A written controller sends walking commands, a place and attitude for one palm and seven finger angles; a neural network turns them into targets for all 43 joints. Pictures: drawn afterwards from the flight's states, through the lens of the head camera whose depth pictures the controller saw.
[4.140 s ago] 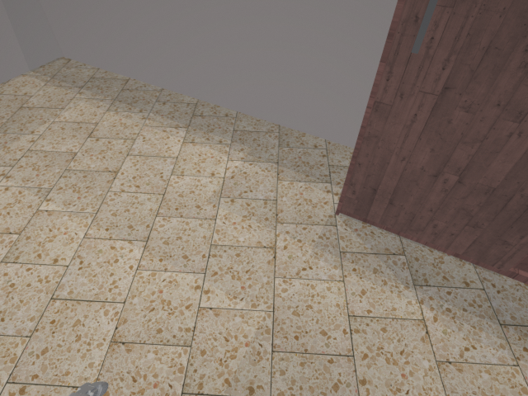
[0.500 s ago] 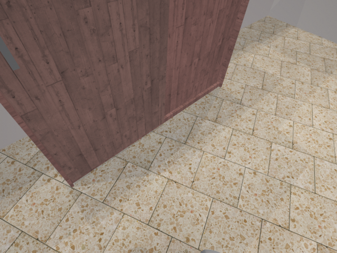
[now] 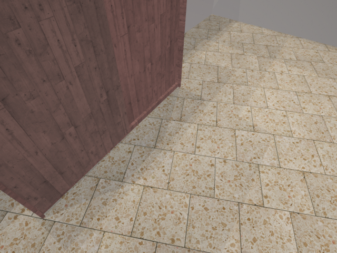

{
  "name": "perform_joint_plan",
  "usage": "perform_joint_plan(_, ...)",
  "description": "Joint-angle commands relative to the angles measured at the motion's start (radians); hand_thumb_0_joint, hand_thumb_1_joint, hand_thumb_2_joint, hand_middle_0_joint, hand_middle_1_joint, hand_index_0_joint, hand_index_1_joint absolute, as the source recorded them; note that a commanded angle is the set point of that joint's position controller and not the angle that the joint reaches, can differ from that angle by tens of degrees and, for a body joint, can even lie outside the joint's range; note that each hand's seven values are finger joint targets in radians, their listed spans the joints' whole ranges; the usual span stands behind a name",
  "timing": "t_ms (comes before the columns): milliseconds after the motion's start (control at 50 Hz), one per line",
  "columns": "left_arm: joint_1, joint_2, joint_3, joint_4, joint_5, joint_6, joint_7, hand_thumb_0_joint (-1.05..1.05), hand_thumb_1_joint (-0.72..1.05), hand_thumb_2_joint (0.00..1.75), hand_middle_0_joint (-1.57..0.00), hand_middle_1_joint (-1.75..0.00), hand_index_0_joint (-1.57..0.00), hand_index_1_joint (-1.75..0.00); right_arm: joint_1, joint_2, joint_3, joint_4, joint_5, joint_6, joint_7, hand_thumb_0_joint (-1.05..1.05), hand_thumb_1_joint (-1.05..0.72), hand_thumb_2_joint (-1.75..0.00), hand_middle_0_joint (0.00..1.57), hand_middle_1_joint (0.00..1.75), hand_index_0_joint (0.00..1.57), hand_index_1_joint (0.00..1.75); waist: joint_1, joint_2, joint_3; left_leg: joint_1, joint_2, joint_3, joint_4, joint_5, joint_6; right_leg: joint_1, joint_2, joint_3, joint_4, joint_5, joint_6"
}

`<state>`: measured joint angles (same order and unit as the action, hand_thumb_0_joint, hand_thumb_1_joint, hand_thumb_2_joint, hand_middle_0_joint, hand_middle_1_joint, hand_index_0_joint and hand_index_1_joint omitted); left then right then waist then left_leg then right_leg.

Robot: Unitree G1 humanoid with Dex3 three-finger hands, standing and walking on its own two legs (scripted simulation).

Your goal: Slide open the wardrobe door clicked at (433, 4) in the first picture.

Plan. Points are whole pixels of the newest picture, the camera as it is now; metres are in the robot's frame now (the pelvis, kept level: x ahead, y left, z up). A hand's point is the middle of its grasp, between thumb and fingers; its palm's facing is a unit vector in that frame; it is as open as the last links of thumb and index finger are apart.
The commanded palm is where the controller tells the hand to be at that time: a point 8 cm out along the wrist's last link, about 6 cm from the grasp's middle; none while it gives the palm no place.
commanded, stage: walk to a spot facing it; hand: left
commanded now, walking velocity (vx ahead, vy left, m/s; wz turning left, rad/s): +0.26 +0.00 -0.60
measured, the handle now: out of the picture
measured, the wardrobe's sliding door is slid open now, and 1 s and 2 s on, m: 0.00 0.00 0.00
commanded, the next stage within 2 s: turn to face it in 0.40 s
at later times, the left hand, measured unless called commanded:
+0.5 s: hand (132, 209) +0.27 +0.14 -0.18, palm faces -0.37 -0.91 -0.17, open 7.4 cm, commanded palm none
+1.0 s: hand (145, 188) +0.35 +0.11 -0.20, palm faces -0.13 -0.98 -0.13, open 7.3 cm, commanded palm none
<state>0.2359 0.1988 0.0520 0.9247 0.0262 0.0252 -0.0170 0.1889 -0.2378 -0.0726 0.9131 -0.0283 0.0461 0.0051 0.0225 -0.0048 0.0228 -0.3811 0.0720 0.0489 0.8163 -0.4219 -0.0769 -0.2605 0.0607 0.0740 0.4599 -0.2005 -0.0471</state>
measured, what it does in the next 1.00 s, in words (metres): walks ahead: left foot, then right foot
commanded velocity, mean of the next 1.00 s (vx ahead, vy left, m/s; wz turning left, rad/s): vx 0.10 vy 0.00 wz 0.04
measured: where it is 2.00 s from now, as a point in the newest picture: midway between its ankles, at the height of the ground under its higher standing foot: outside the picture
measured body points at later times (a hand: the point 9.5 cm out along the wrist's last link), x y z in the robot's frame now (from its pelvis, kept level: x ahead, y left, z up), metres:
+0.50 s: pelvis +0.11 -0.01 -0.01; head +0.16 -0.01 +0.44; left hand +0.29 +0.19 -0.16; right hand -0.04 -0.20 -0.15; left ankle +0.01 +0.13 -0.74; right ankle +0.17 -0.17 -0.70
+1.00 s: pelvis +0.21 -0.04 -0.02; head +0.23 +0.00 +0.42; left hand +0.36 +0.16 -0.18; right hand +0.21 -0.29 -0.15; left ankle +0.26 +0.03 -0.74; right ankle +0.19 -0.17 -0.74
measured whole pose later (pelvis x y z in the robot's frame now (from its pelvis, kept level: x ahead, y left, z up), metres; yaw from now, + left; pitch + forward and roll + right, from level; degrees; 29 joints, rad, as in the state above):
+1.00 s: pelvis +0.21 -0.04 -0.02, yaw -8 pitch -1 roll -3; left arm 0.13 0.18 0.05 0.95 0.02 0.02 0.02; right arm 0.26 -0.17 -0.06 0.97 -0.03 0.03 0.01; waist -0.04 -0.03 0.04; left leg -0.39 0.09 0.13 0.73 -0.35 0.01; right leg -0.28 -0.13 -0.31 0.69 -0.38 0.03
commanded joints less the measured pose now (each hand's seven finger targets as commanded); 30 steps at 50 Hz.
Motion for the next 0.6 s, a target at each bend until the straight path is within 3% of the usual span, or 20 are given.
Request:
perform_joint_plan(0,-0.037,0.225,0.066,-0.076,-0.005,-0.018,0.012,0.0,0.9,0.9,-0.2,-0.3,-0.2,-0.3,0.033,-0.069,-0.01,-0.079,0.012,-0.052,-0.012,0.0,-0.9,-0.9,0.2,0.3,0.2,0.3,-0.018,-0.158,-0.014,0.15,-0.052,0.014,-0.238,0.017,0.028,-0.085,-0.218,0.355,-0.19,-0.289,-0.113)
perform_joint_plan(20,-0.068,0.212,0.064,-0.083,-0.01,-0.016,0.01,0.0,0.9,0.9,-0.2,-0.3,-0.2,-0.3,0.11,-0.07,-0.009,-0.054,0.014,-0.061,-0.018,0.0,-0.9,-0.9,0.2,0.3,0.2,0.3,-0.059,-0.138,-0.031,0.295,-0.054,0.02,-0.374,0.091,0.037,-0.166,-0.171,0.32,-0.124,-0.302,-0.075)
perform_joint_plan(40,-0.068,0.158,0.053,-0.096,-0.015,-0.017,0.004,0.0,0.9,0.9,-0.2,-0.3,-0.2,-0.3,0.178,-0.116,-0.015,-0.03,0.014,-0.072,-0.031,0.0,-0.9,-0.9,0.2,0.3,0.2,0.3,-0.085,0.007,-0.068,0.492,0.042,-0.053,-0.488,0.054,0.054,-0.305,-0.089,0.239,0.016,-0.303,-0.02)
perform_joint_plan(60,-0.07,0.091,0.039,-0.115,-0.025,-0.017,-0.007,0.0,0.9,0.9,-0.2,-0.3,-0.2,-0.3,0.229,-0.223,-0.035,-0.027,0.001,-0.076,-0.036,0.0,-0.9,-0.9,0.2,0.3,0.2,0.3,-0.119,0.327,-0.068,0.564,0.324,-0.394,-0.641,-0.219,0.115,-0.493,0.04,0.059,0.316,-0.382,0.035)
perform_joint_plan(80,-0.129,0.125,0.049,-0.139,-0.009,-0.018,-0.013,0.0,0.9,0.9,-0.2,-0.3,-0.2,-0.3,0.218,-0.254,-0.036,-0.034,0.004,-0.074,-0.038,0.0,-0.9,-0.9,0.2,0.3,0.2,0.3,-0.12,0.301,0.029,0.399,0.465,-0.508,-0.714,-0.339,0.183,-0.53,-0.042,-0.003,0.485,-0.346,0.055)
perform_joint_plan(100,-0.117,0.155,0.063,-0.131,0.001,-0.018,-0.024,0.0,0.9,0.9,-0.2,-0.3,-0.2,-0.3,0.153,-0.206,-0.019,-0.058,0.001,-0.077,-0.035,0.0,-0.9,-0.9,0.2,0.3,0.2,0.3,-0.082,0.193,0.082,0.284,0.434,-0.465,-0.736,-0.327,0.204,-0.491,-0.089,0.01,0.568,-0.261,0.063)
perform_joint_plan(120,-0.079,0.156,0.073,-0.097,0.008,-0.012,-0.032,0.0,0.9,0.9,-0.2,-0.3,-0.2,-0.3,0.08,-0.159,-0.009,-0.064,0.001,-0.082,-0.032,0.0,-0.9,-0.9,0.2,0.3,0.2,0.3,-0.037,0.166,0.094,0.243,0.358,-0.337,-0.724,-0.269,0.168,-0.46,-0.086,-0.012,0.628,-0.195,0.07)
perform_joint_plan(160,-0.052,0.128,0.067,-0.068,0.01,-0.005,-0.046,0.0,0.9,0.9,-0.2,-0.3,-0.2,-0.3,0.05,-0.126,0.004,-0.063,0.003,-0.094,-0.035,0.0,-0.9,-0.9,0.2,0.3,0.2,0.3,-0.017,0.134,0.116,0.224,0.286,-0.16,-0.693,-0.088,0.133,-0.449,-0.11,-0.048,0.701,-0.098,0.082)
perform_joint_plan(200,-0.052,0.094,0.056,-0.06,0.008,-0.004,-0.046,0.0,0.9,0.9,-0.2,-0.3,-0.2,-0.3,0.109,-0.108,0.009,-0.037,0.006,-0.104,-0.037,0.0,-0.9,-0.9,0.2,0.3,0.2,0.3,-0.024,0.125,0.099,0.289,0.251,-0.05,-0.651,0.117,0.139,-0.468,-0.119,-0.068,0.714,-0.047,0.094)
perform_joint_plan(280,-0.102,0.059,0.039,-0.068,0.006,0.0,-0.045,0.0,0.9,0.9,-0.2,-0.3,-0.2,-0.3,0.223,-0.09,0.01,0.017,0.009,-0.111,-0.038,0.0,-0.9,-0.9,0.2,0.3,0.2,0.3,-0.048,0.16,0.085,0.41,0.248,0.064,-0.586,0.46,0.158,-0.521,-0.134,-0.122,0.659,-0.02,0.107)
perform_joint_plan(340,-0.195,0.047,0.028,-0.089,0.004,-0.002,-0.046,0.0,0.9,0.9,-0.2,-0.3,-0.2,-0.3,0.277,-0.083,0.005,0.045,0.004,-0.107,-0.035,0.0,-0.9,-0.9,0.2,0.3,0.2,0.3,-0.082,0.167,0.111,0.425,0.259,0.112,-0.565,0.547,0.169,-0.497,-0.147,-0.165,0.513,-0.019,0.104)
perform_joint_plan(400,-0.254,0.029,0.019,-0.103,0.001,-0.009,-0.046,0.0,0.9,0.9,-0.2,-0.3,-0.2,-0.3,0.289,-0.095,-0.001,0.067,-0.004,-0.101,-0.031,0.0,-0.9,-0.9,0.2,0.3,0.2,0.3,-0.093,0.189,0.129,0.423,0.268,0.178,-0.523,0.63,0.167,-0.418,-0.127,-0.214,0.336,-0.047,0.081)
perform_joint_plan(440,-0.246,0.043,0.019,-0.098,0.0,-0.016,-0.041,0.0,0.9,0.9,-0.2,-0.3,-0.2,-0.3,0.289,-0.105,-0.01,0.072,-0.003,-0.098,-0.028,0.0,-0.9,-0.9,0.2,0.3,0.2,0.3,-0.085,0.191,0.106,0.427,0.281,0.205,-0.455,0.769,0.159,-0.334,-0.096,-0.24,0.269,-0.068,0.055)
perform_joint_plan(480,-0.135,0.062,0.025,-0.067,0.002,-0.031,-0.034,0.0,0.9,0.9,-0.2,-0.3,-0.2,-0.3,0.259,-0.129,-0.017,0.067,0.004,-0.097,-0.027,0.0,-0.9,-0.9,0.2,0.3,0.2,0.3,-0.025,0.175,0.024,0.425,0.275,0.243,-0.285,0.99,0.14,-0.15,-0.045,-0.262,0.17,-0.057,0.021)
perform_joint_plan(500,0.001,0.088,0.032,-0.022,0.007,-0.047,-0.024,0.0,0.9,0.9,-0.2,-0.3,-0.2,-0.3,0.253,-0.131,-0.014,0.07,0.012,-0.097,-0.025,0.0,-0.9,-0.9,0.2,0.3,0.2,0.3,0.039,0.135,-0.071,0.357,0.237,0.247,-0.111,0.97,0.105,0.084,-0.026,-0.264,0.056,0.045,0.011)
perform_joint_plan(520,0.139,0.181,0.053,0.027,0.012,-0.068,-0.008,0.0,0.9,0.9,-0.2,-0.3,-0.2,-0.3,0.275,-0.088,-0.002,0.069,0.026,-0.097,-0.012,0.0,-0.9,-0.9,0.2,0.3,0.2,0.3,0.096,-0.011,-0.196,0.093,0.193,0.229,0.118,0.647,0.065,0.441,-0.174,-0.106,0.039,0.233,-0.03)
perform_joint_plan(540,0.249,0.287,0.074,0.055,-0.001,-0.077,0.014,0.0,0.9,0.9,-0.2,-0.3,-0.2,-0.3,0.301,-0.005,0.018,0.047,0.039,-0.094,-0.015,0.0,-0.9,-0.9,0.2,0.3,0.2,0.3,0.113,-0.253,-0.363,-0.152,0.022,0.177,0.456,-0.178,0.019,0.64,-0.504,0.303,0.048,0.613,-0.15)
perform_joint_plan(560,0.229,0.287,0.068,0.053,-0.022,-0.07,0.028,0.0,0.9,0.9,-0.2,-0.3,-0.2,-0.3,0.233,-0.025,0.017,0.031,0.042,-0.082,-0.029,0.0,-0.9,-0.9,0.2,0.3,0.2,0.3,0.107,-0.154,-0.38,-0.129,0.028,0.006,0.544,-0.216,0.045,0.549,-0.527,0.278,-0.001,0.738,-0.203)
perform_joint_plan(580,0.135,0.252,0.049,0.049,-0.018,-0.066,0.033,0.0,0.9,0.9,-0.2,-0.3,-0.2,-0.3,0.235,0.0,0.02,0.045,0.036,-0.079,-0.03,0.0,-0.9,-0.9,0.2,0.3,0.2,0.3,0.058,-0.071,-0.233,-0.145,0.056,-0.007,0.546,-0.145,0.052,0.416,-0.502,0.14,-0.017,0.734,-0.198)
